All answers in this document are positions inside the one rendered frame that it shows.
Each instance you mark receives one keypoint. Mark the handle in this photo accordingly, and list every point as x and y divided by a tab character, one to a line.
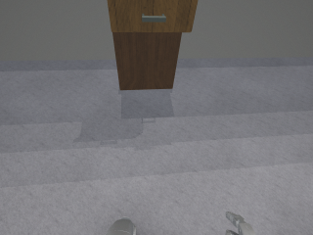
153	19

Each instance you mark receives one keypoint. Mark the drawer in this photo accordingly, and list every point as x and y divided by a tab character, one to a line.
126	15

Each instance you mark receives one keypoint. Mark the cabinet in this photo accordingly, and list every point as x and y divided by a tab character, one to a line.
146	60

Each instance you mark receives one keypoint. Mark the robot left thigh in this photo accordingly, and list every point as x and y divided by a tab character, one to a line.
122	227

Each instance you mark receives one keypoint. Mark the right robot hand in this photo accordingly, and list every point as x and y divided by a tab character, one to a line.
240	223

